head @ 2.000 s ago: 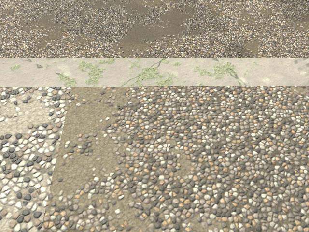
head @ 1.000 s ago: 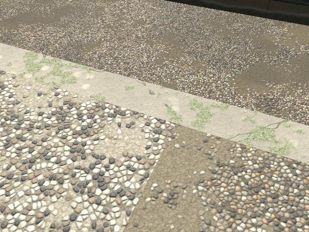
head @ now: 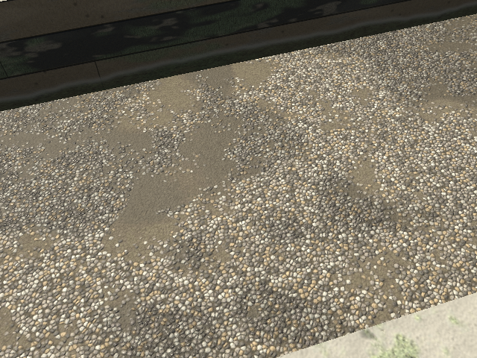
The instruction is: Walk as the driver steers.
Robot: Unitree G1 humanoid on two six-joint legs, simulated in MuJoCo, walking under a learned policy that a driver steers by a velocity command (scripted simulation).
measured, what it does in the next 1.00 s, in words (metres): walks ahead, turning left: left foot, then right foot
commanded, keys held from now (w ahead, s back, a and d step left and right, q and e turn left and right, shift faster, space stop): w+q+shift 0.96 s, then w+shift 0.02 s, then w+e+shift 0.02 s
